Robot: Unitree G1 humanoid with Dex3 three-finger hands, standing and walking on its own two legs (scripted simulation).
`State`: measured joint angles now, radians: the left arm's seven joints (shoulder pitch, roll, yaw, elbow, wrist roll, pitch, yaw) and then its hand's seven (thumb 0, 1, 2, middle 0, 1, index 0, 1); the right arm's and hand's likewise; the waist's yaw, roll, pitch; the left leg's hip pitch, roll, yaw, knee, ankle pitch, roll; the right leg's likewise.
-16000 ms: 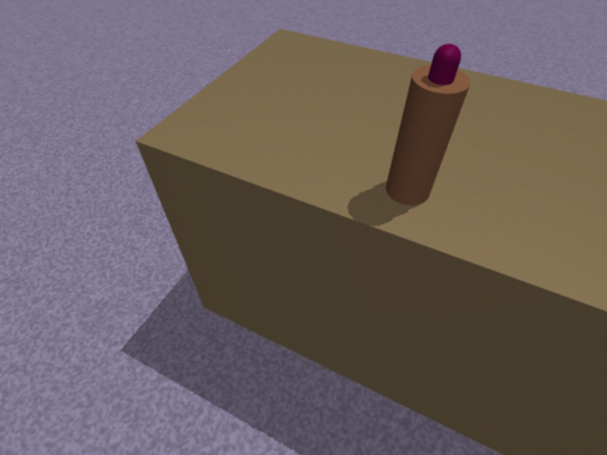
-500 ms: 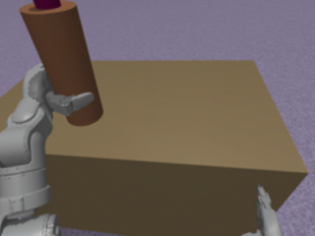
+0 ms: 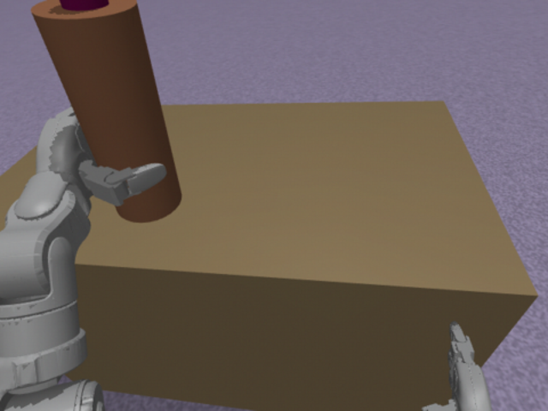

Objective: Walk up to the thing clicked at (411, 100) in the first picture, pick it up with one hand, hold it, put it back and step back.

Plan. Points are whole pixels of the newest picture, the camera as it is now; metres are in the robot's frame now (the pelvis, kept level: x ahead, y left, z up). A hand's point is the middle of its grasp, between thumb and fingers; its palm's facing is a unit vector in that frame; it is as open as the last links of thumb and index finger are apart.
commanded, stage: hold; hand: left
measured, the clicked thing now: (117, 102) +0.33 +0.15 +0.33
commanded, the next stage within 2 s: none
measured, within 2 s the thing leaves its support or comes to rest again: neither
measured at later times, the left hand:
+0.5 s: hand (143, 148) +0.34 +0.15 +0.27, palm faces +0.11 -0.99 -0.03, open 11.6 cm
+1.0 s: hand (128, 140) +0.33 +0.16 +0.29, palm faces +0.07 -1.00 -0.05, open 11.6 cm
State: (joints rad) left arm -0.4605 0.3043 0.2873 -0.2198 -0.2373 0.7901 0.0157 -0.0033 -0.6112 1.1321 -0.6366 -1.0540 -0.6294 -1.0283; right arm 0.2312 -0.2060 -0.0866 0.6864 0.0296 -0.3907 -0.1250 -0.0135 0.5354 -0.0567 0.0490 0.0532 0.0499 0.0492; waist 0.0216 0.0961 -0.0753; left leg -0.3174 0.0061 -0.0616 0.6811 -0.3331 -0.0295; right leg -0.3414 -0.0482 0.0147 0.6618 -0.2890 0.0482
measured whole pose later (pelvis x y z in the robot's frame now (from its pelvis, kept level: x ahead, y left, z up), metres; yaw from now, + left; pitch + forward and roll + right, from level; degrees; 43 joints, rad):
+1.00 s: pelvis +0.00 +0.00 +0.00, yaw +0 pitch -2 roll +0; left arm -0.53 0.31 0.27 -0.22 -0.27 0.89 -0.02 0.00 -0.61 1.13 -0.64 -1.05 -0.63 -1.02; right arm 0.23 -0.21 -0.10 0.70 0.05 -0.41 -0.10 -0.01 0.54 -0.06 0.05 0.05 0.05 0.05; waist 0.03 0.10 -0.09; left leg -0.31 0.00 -0.06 0.69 -0.34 -0.02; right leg -0.33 -0.05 0.02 0.67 -0.30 0.05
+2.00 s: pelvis -0.01 +0.00 +0.00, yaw -1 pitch -2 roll +0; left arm -0.56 0.30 0.31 -0.13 -0.26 0.86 0.03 0.00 -0.61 1.13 -0.64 -1.05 -0.63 -1.02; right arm 0.25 -0.24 -0.13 0.67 0.06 -0.39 -0.10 -0.01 0.55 -0.06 0.05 0.05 0.05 0.05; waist 0.01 0.09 -0.08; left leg -0.32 0.01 -0.05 0.68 -0.33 -0.03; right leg -0.35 -0.05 0.03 0.67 -0.28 0.05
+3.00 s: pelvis -0.01 +0.00 +0.00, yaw -1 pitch +1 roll +0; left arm -0.39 0.28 0.28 0.14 -0.14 0.53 0.06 -0.01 -0.56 1.08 -0.64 -1.02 -0.63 -1.00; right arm 0.24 -0.21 -0.08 0.66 0.02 -0.42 -0.12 -0.01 0.56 -0.05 0.05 0.05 0.05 0.05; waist -0.03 0.03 -0.03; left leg -0.41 0.02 -0.04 0.72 -0.34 -0.03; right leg -0.44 -0.04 0.03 0.69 -0.28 0.05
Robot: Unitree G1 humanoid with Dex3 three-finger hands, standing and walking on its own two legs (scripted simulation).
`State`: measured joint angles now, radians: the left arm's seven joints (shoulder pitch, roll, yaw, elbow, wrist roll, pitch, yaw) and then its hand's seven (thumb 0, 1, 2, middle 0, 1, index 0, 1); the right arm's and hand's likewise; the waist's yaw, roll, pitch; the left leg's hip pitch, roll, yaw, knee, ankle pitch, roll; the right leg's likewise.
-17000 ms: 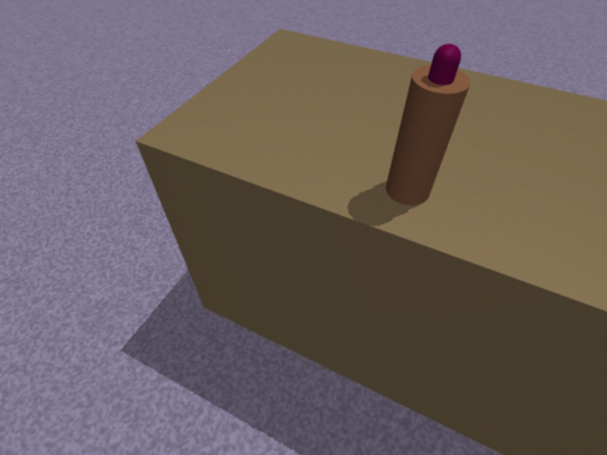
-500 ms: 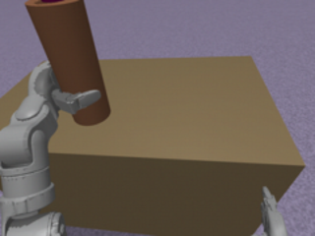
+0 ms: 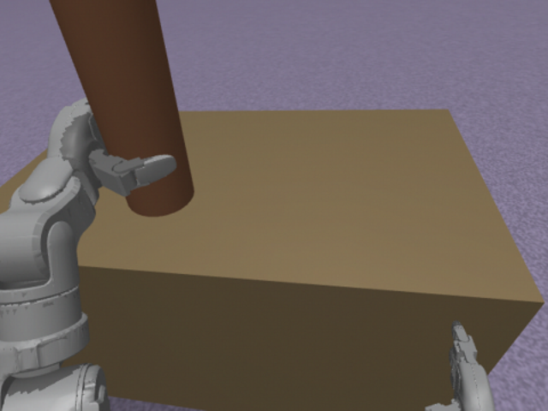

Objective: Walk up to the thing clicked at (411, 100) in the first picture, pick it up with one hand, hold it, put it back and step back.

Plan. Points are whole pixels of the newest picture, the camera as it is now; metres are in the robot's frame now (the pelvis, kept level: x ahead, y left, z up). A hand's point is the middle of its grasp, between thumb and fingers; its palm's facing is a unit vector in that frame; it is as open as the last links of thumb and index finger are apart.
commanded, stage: hold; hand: left
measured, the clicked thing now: (131, 91) +0.33 +0.14 +0.35
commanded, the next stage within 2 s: crouch in 1.34 s
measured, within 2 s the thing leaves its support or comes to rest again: neither
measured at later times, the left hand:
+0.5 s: hand (128, 172) +0.31 +0.17 +0.26, palm faces +0.17 -0.98 -0.08, open 11.6 cm
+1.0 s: hand (146, 141) +0.34 +0.15 +0.29, palm faces +0.12 -0.99 -0.01, open 11.6 cm
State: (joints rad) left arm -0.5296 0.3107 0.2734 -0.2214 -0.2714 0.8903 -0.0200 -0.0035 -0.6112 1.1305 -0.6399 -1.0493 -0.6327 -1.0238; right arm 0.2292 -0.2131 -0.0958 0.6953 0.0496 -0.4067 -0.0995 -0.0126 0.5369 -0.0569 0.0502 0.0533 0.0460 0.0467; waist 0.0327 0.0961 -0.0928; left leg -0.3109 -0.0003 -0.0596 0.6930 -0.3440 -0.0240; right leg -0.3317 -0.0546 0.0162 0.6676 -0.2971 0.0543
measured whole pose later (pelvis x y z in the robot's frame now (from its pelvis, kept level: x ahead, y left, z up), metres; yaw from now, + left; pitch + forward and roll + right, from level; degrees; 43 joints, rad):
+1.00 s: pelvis -0.01 +0.00 +0.00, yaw -1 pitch -2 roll +0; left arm -0.56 0.30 0.31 -0.13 -0.26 0.86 0.03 0.00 -0.61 1.13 -0.64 -1.05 -0.63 -1.02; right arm 0.25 -0.24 -0.13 0.67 0.06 -0.39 -0.10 -0.01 0.55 -0.06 0.05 0.05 0.05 0.05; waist 0.01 0.09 -0.08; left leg -0.32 0.01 -0.05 0.68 -0.33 -0.03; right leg -0.35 -0.05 0.03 0.67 -0.28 0.05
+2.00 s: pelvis -0.01 +0.00 +0.00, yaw -1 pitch +1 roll +0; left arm -0.39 0.28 0.28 0.14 -0.14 0.53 0.06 -0.01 -0.56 1.08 -0.64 -1.02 -0.63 -1.00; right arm 0.24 -0.21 -0.08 0.66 0.02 -0.42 -0.12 -0.01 0.56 -0.05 0.05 0.05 0.05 0.05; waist -0.03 0.03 -0.03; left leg -0.41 0.02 -0.04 0.72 -0.34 -0.03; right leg -0.44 -0.04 0.03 0.69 -0.28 0.05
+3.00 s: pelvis +0.00 -0.01 -0.01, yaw +0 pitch +5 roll -1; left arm -0.59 0.37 0.31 0.69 -0.16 0.03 -0.04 -0.01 -0.54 1.06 -0.66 -0.98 -0.65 -0.96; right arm 0.23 -0.20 -0.03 0.57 -0.01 -0.28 -0.09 -0.01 0.55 -0.05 0.05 0.05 0.05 0.05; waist -0.06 0.03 -0.07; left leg -0.49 0.02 -0.07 0.76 -0.36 -0.03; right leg -0.51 -0.04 0.01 0.72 -0.30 0.04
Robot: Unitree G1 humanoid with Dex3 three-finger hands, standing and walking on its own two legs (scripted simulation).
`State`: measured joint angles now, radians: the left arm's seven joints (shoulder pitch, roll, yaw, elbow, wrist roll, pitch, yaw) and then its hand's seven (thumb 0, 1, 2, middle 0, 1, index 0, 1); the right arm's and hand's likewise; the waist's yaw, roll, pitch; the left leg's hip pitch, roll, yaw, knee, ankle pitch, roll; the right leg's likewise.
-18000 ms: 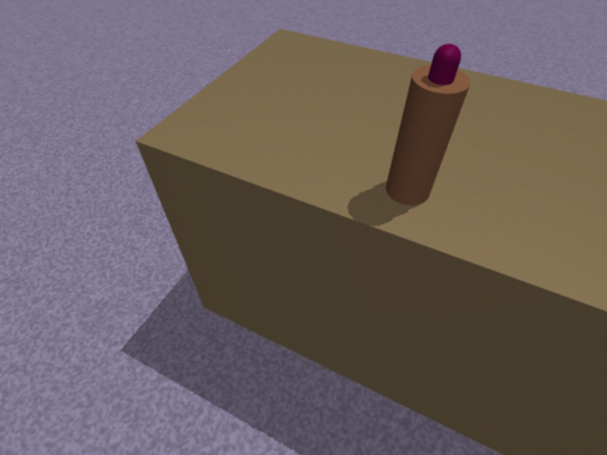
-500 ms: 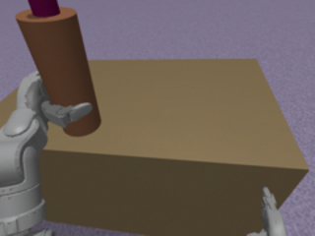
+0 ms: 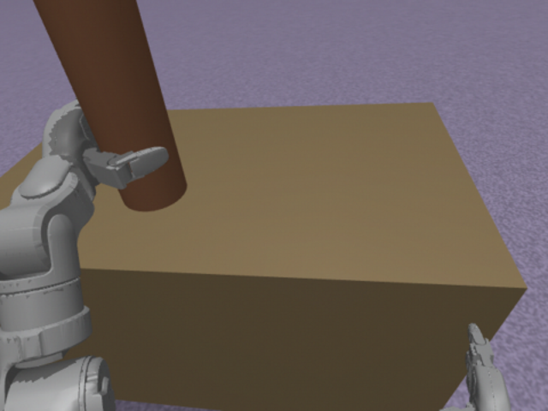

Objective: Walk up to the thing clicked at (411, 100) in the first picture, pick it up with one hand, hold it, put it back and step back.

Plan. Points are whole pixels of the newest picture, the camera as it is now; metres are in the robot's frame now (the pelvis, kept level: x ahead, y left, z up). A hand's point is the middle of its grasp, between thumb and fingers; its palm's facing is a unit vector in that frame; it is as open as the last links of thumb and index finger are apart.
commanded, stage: hold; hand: left
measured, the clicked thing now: (119, 89) +0.35 +0.15 +0.35
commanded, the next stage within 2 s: crouch in 0.34 s
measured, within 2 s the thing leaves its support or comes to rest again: neither
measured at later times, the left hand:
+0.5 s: hand (112, 156) +0.32 +0.17 +0.28, palm faces +0.13 -0.99 -0.08, open 11.6 cm
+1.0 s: hand (150, 214) +0.38 +0.20 +0.14, palm faces +0.24 -0.97 -0.07, open 11.5 cm
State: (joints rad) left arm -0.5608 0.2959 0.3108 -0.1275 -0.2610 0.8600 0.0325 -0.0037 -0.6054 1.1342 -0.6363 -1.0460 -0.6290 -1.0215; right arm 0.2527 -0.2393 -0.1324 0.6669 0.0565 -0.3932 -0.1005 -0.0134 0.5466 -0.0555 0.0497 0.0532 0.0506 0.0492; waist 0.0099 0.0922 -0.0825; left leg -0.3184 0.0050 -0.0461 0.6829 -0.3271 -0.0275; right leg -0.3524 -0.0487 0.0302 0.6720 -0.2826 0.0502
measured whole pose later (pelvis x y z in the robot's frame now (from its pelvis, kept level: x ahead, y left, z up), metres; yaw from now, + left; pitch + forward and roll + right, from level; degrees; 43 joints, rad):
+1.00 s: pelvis +0.00 +0.00 +0.00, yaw +0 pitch +1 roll +0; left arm -0.39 0.28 0.28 0.14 -0.14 0.53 0.06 -0.01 -0.56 1.08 -0.64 -1.02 -0.63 -1.00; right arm 0.24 -0.21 -0.08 0.66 0.02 -0.42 -0.12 -0.01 0.56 -0.05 0.05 0.05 0.05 0.05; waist -0.03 0.03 -0.03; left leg -0.41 0.02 -0.04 0.72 -0.34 -0.03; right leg -0.44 -0.04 0.03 0.69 -0.28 0.05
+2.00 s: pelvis +0.01 +0.00 -0.01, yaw +1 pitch +5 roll -1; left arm -0.59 0.37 0.31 0.69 -0.16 0.03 -0.04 -0.01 -0.54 1.06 -0.66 -0.98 -0.65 -0.96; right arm 0.23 -0.20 -0.03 0.57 -0.01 -0.28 -0.09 -0.01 0.55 -0.05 0.05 0.05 0.05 0.05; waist -0.06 0.03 -0.07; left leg -0.49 0.02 -0.07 0.76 -0.36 -0.03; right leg -0.51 -0.04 0.01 0.72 -0.30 0.04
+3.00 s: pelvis +0.01 +0.00 -0.01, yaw -1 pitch +7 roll +0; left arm -0.69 0.39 0.34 0.81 -0.13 -0.09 -0.02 0.00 -0.59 0.24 -0.40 -0.34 -0.41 -0.34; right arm 0.30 -0.22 -0.06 0.43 0.01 -0.10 -0.05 -0.01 0.53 -0.05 0.05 0.05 0.05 0.05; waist -0.06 0.01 -0.07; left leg -0.53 0.02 -0.04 0.76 -0.36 -0.03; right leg -0.56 -0.03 0.04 0.73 -0.29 0.05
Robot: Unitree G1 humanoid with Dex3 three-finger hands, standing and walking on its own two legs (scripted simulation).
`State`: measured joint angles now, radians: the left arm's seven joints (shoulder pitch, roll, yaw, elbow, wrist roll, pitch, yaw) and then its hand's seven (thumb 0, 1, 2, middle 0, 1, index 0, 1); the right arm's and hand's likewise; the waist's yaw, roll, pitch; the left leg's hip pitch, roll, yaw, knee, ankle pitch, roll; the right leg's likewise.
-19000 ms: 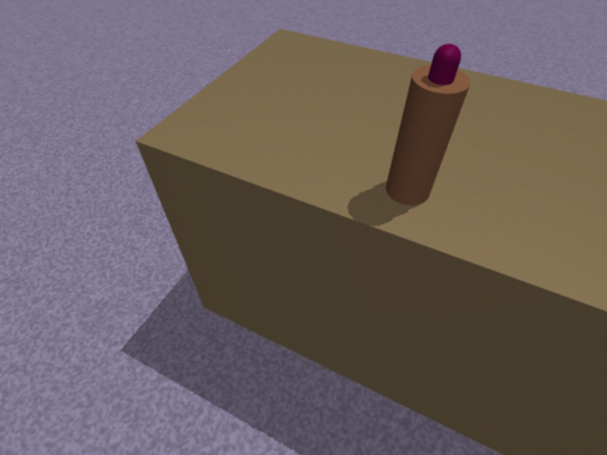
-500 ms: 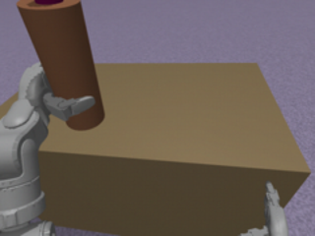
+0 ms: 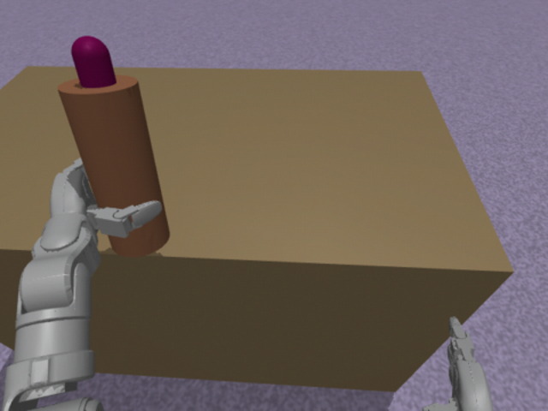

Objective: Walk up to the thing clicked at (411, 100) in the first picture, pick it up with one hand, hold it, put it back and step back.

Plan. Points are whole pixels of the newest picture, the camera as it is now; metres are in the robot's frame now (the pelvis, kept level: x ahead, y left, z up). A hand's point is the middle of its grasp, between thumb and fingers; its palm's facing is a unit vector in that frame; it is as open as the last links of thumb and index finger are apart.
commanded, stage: crouch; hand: left
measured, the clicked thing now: (118, 155) +0.40 +0.19 +0.20
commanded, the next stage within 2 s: lower in 0.56 s
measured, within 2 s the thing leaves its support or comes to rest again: rests again in 2.00 s
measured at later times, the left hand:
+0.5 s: hand (131, 155) +0.44 +0.20 +0.16, palm faces +0.20 -0.98 -0.01, open 11.5 cm
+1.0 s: hand (121, 173) +0.43 +0.22 +0.14, palm faces +0.22 -0.97 -0.02, open 11.4 cm
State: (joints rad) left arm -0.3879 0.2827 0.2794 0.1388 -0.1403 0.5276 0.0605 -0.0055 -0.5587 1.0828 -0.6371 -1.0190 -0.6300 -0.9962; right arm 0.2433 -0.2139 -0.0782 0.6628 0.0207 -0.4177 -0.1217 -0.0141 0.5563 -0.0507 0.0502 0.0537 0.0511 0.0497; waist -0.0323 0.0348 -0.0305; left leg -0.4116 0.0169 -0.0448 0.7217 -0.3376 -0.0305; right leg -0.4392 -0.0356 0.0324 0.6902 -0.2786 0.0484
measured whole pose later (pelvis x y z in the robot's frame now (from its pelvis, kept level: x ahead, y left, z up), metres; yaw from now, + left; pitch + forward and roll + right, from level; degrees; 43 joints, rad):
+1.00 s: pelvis +0.01 +0.00 +0.00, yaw +1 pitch +5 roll -1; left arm -0.59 0.37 0.31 0.69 -0.16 0.03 -0.04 -0.01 -0.54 1.06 -0.66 -0.98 -0.65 -0.96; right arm 0.23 -0.20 -0.03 0.57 -0.01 -0.28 -0.09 -0.01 0.55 -0.05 0.05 0.05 0.05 0.05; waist -0.06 0.03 -0.07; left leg -0.49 0.02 -0.07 0.76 -0.36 -0.03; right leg -0.51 -0.04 0.01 0.72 -0.30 0.04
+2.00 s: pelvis +0.01 +0.00 -0.01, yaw -1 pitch +7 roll +0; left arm -0.69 0.39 0.34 0.81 -0.13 -0.09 -0.02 0.00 -0.59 0.24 -0.40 -0.34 -0.41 -0.34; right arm 0.30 -0.22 -0.06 0.43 0.01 -0.10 -0.05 -0.01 0.53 -0.05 0.05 0.05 0.05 0.05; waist -0.06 0.01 -0.07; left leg -0.53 0.02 -0.04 0.76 -0.36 -0.03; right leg -0.56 -0.03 0.04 0.73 -0.29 0.05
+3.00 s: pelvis +0.05 +0.01 +0.01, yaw +0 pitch +3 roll -1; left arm 0.16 0.41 0.36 -0.20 -0.07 0.00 -0.02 -0.01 -0.57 0.03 -0.08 -0.03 -0.07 -0.04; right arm 0.35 -0.24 -0.10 0.43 0.04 -0.07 0.01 -0.01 0.50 -0.07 0.05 0.06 0.07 0.06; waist 0.04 0.06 -0.06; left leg -0.35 0.03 -0.05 0.67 -0.38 -0.02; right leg -0.36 -0.03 0.02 0.61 -0.31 0.05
